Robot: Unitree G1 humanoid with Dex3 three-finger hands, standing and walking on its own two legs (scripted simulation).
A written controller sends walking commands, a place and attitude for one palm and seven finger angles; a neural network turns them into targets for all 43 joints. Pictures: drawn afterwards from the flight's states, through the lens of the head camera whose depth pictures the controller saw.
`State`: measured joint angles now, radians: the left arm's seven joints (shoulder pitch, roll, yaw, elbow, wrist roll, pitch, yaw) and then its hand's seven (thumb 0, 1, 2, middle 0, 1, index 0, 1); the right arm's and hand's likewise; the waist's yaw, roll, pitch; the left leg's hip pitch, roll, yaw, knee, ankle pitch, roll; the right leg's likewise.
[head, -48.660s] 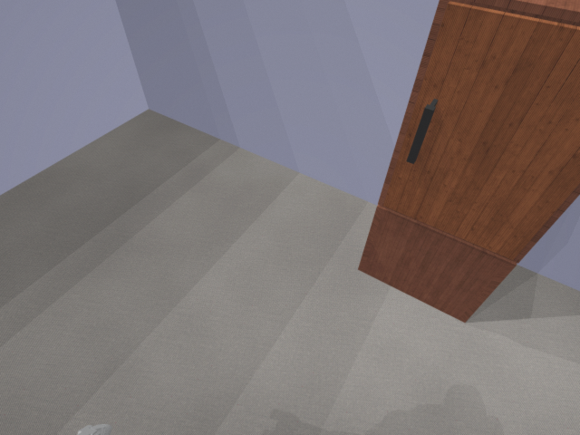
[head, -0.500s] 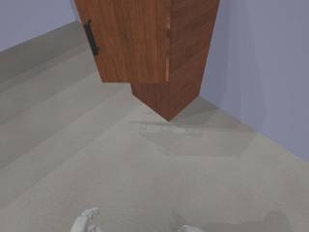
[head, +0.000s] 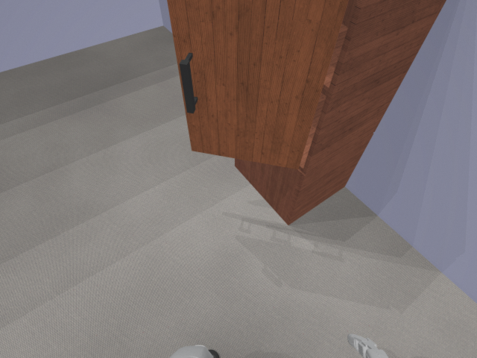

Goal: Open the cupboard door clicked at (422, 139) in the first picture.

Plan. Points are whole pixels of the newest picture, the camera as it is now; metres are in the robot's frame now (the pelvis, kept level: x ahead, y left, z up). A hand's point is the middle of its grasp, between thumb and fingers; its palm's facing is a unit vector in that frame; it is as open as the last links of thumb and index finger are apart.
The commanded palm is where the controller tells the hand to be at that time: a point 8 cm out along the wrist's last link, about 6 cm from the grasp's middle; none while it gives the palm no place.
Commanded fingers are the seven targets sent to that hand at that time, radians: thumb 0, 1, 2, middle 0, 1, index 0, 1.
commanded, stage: take the last steps up to it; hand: left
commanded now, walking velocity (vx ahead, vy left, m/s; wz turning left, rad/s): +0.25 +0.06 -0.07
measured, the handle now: (190, 84) +0.76 +0.24 -0.02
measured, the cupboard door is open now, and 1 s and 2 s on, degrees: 42 42 42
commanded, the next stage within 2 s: come to a stop and stand still in 0.26 s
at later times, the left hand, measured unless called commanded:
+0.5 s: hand (175, 273) +0.28 +0.18 -0.15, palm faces -0.07 -0.96 -0.27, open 7.3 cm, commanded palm none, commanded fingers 0.00 0.90 0.90 -0.20 -0.30 -0.20 -0.30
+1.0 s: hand (129, 317) +0.19 +0.25 -0.18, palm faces +0.02 -0.98 -0.18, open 7.4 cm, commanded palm none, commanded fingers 0.00 0.90 0.90 -0.20 -0.30 -0.20 -0.30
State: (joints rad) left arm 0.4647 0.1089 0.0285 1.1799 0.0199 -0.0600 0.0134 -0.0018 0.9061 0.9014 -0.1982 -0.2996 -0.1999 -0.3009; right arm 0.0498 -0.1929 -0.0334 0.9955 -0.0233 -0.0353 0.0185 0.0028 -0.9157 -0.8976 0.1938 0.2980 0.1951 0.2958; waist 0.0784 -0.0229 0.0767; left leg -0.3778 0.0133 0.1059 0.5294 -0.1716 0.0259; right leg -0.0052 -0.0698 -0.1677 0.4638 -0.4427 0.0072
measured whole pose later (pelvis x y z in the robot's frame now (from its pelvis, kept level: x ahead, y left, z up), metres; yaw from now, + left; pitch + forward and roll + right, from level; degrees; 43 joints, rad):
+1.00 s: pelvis +0.16 +0.06 +0.01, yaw -4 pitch +0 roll -1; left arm 0.24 0.24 0.07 1.05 0.02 0.06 0.01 0.00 0.91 0.90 -0.20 -0.30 -0.20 -0.30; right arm 0.17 -0.13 -0.01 1.00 -0.02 0.01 -0.04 0.00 -0.91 -0.90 0.20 0.30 0.20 0.30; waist 0.03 -0.07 0.05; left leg -0.27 0.01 0.05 0.47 -0.21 0.04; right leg -0.41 -0.01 0.02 0.98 -0.41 0.02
